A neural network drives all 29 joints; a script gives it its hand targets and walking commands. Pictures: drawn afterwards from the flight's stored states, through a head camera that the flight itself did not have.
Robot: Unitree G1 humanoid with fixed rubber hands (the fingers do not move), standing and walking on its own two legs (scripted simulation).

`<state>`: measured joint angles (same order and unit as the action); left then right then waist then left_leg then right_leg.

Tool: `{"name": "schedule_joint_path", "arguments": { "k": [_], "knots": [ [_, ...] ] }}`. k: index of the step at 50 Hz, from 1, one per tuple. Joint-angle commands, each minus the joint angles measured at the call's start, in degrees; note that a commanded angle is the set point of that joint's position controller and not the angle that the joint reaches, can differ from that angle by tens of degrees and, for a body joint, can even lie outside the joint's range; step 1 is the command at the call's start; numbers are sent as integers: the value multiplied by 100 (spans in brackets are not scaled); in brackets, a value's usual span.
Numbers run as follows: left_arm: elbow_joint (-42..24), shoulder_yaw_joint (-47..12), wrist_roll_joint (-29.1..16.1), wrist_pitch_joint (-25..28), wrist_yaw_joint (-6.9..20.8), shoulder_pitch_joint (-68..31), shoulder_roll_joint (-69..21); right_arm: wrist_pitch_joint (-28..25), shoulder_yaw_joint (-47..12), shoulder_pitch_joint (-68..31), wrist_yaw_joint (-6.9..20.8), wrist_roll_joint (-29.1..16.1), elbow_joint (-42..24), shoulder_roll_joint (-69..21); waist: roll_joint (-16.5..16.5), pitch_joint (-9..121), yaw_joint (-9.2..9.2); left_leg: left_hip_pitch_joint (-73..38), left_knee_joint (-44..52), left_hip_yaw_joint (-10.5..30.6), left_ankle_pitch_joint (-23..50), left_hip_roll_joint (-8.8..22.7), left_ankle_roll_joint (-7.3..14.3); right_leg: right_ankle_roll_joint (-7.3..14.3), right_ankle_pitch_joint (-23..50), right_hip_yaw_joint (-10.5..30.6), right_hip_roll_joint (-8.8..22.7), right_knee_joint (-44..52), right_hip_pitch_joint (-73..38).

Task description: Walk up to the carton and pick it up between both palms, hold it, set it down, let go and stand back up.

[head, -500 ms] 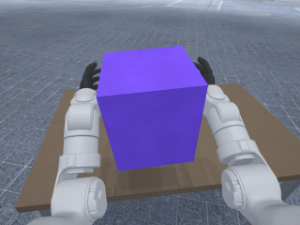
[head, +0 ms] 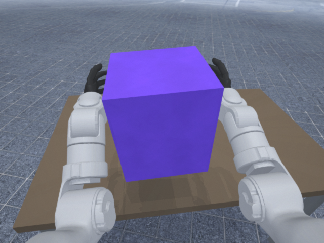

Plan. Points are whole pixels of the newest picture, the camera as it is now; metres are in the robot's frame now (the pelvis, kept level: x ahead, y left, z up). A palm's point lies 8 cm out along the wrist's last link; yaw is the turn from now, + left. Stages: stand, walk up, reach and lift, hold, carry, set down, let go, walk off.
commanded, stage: hold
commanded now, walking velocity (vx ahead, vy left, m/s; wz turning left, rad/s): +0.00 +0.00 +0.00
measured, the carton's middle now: (160, 113) +0.37 +0.00 +0.18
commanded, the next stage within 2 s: none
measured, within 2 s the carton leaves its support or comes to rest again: neither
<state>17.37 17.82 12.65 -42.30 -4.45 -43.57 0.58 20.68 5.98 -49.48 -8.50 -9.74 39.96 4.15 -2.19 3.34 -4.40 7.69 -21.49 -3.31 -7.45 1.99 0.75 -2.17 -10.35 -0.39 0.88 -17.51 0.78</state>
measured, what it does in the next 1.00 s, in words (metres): stands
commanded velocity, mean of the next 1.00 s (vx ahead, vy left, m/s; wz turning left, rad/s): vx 0.00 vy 0.00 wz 0.00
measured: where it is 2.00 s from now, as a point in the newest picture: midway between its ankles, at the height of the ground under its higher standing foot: outside the picture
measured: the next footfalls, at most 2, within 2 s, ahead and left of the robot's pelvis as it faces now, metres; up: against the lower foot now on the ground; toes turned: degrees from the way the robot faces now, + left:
none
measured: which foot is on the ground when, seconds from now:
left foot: down 0.00-1.00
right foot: down 0.00-1.00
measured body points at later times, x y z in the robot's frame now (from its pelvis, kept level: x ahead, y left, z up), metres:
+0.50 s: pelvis -0.01 +0.00 +0.00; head -0.09 +0.03 +0.44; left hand +0.36 +0.16 +0.24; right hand +0.36 -0.14 +0.25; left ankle +0.06 +0.11 -0.75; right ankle +0.00 -0.14 -0.75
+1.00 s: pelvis +0.01 +0.00 +0.00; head -0.07 +0.02 +0.44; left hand +0.39 +0.16 +0.23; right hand +0.40 -0.14 +0.24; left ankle +0.06 +0.11 -0.75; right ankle +0.00 -0.14 -0.75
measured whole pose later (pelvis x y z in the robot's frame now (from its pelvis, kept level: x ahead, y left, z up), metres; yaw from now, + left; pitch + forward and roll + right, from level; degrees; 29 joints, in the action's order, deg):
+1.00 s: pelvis +0.01 +0.00 +0.00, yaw +0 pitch -7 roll -1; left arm 17.4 18.6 12.8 -42.6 -3.0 -42.8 1.0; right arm 22.3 4.8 -50.6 -9.9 -12.1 40.9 4.3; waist -2.2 3.3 -4.4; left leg 6.7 -21.5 -3.3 -8.0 2.0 0.5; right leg -2.0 -10.9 -0.4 0.9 -17.5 -0.2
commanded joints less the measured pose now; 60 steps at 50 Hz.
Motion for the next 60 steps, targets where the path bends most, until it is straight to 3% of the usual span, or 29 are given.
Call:
{"name": "schedule_joint_path", "arguments": {
  "k": [1,4,7,15,19,24,32,38,44,49,53,56,60],
  "knots": [
    [-1411,-3107,-837,308,1030,-4195,-3446,79,-2521,-4408,260,-1204,-2219,-3411,526,2673,-131,-1791,116,198,1729,-366,-318,-24,1322,-286,-602,271,-91],
    [-1818,-3195,-870,225,1028,-4000,-3443,184,-2799,-4260,157,-1421,-2637,-3444,568,2903,-118,-1928,-36,231,2300,-394,-354,-57,1908,-246,-632,201,-338],
    [-2026,-3115,-750,100,1042,-3743,-3334,357,-2883,-3963,98,-1486,-2753,-3333,650,2730,-93,-1941,-34,238,2400,-390,-395,-72,2001,-252,-635,193,-299],
    [-1897,-3067,-719,-27,1135,-3978,-3233,504,-2701,-4190,134,-1326,-2737,-3283,591,2233,-90,-1550,211,186,1434,-370,-327,-5,1080,-253,-593,294,-44],
    [-1676,-3045,-754,65,1110,-4371,-3300,435,-2505,-4468,236,-1198,-2495,-3435,629,2141,-49,-1326,354,181,731,-346,-262,44,448,-268,-542,326,237],
    [-997,-2680,-569,129,1161,-4670,-3203,391,-2033,-4442,423,-777,-1611,-3413,570,1558,-46,-816,750,129,-603,-280,-132,85,-587,-307,-444,407,603],
    [-164,-2459,-457,287,1290,-4858,-3136,214,-1342,-4372,616,-312,-665,-3218,592,1253,-163,-287,1144,180,-1550,-118,-36,130,-835,-389,-489,306,435],
    [-273,-2620,-665,513,1191,-5053,-3297,11,-1466,-4607,602,-461,-847,-3411,623,1628,-114,-627,905,202,-939,-193,-126,139,-597,-344,-458,344,543],
    [-679,-2842,-786,487,1105,-4742,-3329,41,-1862,-4473,467,-724,-1251,-3409,524,1973,-117,-1214,541,180,258,-300,-243,123,49,-353,-514,390,440],
    [-1404,-3134,-906,389,1064,-4506,-3404,143,-2329,-4274,289,-1158,-1866,-3446,700,2443,-171,-1629,184,227,1443,-351,-361,52,1045,-328,-584,268,88],
    [-2002,-3327,-1049,291,986,-3966,-3400,266,-2808,-4083,87,-1484,-2800,-3415,586,2987,-178,-1997,-108,293,2590,-389,-436,-68,2207,-252,-648,179,-272],
    [-2088,-3147,-846,65,1044,-3364,-3262,451,-2965,-3707,9,-1559,-3007,-3245,599,2644,-116,-1940,-97,281,2716,-410,-452,-87,2471,-236,-644,172,-409],
    [-2234,-3042,-656,-160,1184,-3224,-3149,618,-2995,-3624,-28,-1594,-3182,-3112,627,2345,-109,-1829,1,214,2354,-424,-413,-93,2243,-214,-616,196,-390]
  ]
}}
